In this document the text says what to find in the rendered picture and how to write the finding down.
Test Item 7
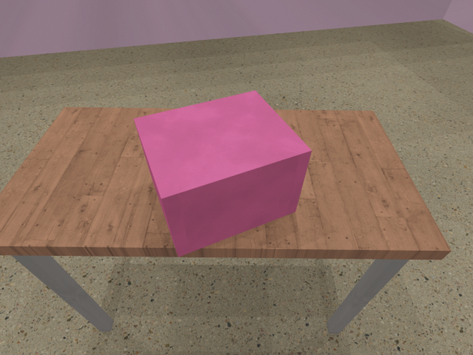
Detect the carton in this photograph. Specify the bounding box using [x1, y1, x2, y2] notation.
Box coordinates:
[134, 90, 312, 257]

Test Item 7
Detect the table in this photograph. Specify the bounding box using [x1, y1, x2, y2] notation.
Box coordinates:
[0, 107, 452, 334]

